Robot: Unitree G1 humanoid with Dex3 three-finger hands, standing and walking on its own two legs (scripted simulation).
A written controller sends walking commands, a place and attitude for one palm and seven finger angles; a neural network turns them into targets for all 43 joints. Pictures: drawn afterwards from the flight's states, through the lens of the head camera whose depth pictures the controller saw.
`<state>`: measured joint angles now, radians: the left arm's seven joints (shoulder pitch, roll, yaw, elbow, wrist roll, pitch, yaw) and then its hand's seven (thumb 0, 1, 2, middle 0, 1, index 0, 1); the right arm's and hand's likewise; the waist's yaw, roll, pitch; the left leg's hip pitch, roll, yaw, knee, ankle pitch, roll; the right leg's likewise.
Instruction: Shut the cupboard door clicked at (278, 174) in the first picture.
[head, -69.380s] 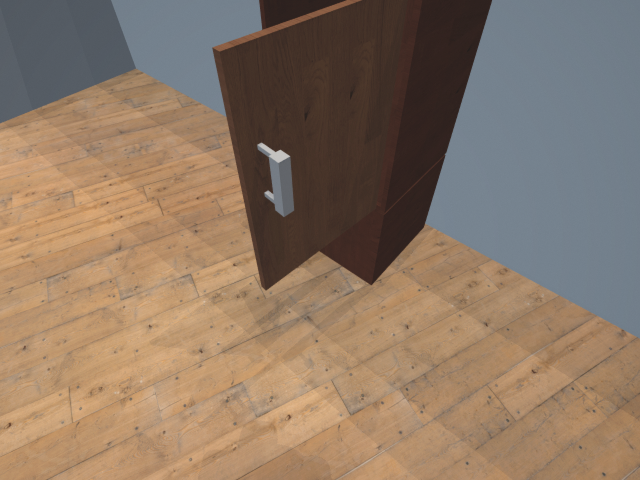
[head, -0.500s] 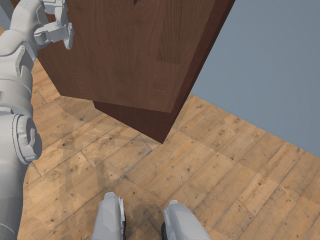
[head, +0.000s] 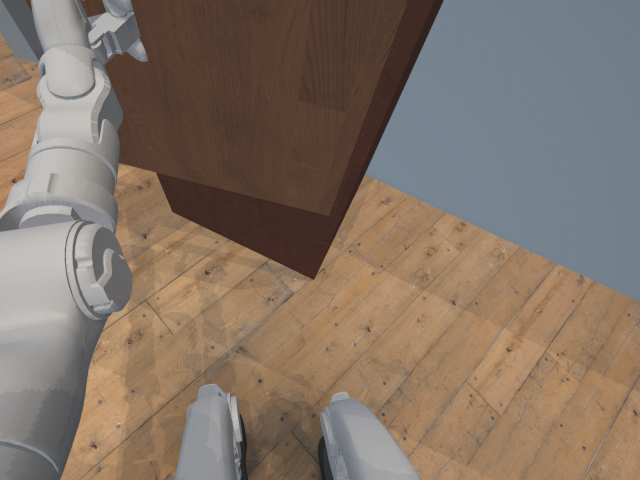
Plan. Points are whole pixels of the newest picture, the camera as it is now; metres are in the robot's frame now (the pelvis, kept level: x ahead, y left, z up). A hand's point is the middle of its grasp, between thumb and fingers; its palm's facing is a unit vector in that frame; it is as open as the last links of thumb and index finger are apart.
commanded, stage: pull the fist back off the door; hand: left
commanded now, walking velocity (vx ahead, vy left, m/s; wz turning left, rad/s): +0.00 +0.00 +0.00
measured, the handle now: out of the picture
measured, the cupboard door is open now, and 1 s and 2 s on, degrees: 13 13 13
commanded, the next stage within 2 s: draw the hand back to the body in 0.64 s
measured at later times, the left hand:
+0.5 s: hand (139, 95) +0.50 +0.13 +0.13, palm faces +0.13 -0.99 +0.01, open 3.1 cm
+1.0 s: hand (105, 107) +0.45 +0.14 +0.17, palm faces +0.14 -0.99 -0.04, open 3.1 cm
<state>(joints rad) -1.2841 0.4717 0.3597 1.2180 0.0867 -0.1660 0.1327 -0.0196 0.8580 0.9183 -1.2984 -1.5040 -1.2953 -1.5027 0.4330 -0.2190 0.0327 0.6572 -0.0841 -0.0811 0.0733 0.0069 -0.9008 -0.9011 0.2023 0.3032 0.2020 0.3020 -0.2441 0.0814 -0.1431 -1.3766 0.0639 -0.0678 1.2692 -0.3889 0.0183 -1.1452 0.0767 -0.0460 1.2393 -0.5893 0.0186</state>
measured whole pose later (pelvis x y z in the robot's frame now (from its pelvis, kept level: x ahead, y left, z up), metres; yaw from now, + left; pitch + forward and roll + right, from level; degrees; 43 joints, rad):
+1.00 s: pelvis +0.03 -0.03 +0.07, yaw +2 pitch +12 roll -1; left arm -0.50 0.25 0.25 0.72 -0.15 -0.32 -0.04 0.02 0.90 0.90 -1.30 -1.50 -1.30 -1.50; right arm 0.37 -0.24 -0.01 0.62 0.03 0.04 0.02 0.01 -0.90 -0.90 0.20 0.30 0.20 0.30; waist -0.07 0.07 -0.14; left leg -0.81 0.06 0.00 0.95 -0.35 -0.02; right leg -0.64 0.06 0.01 0.97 -0.55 -0.02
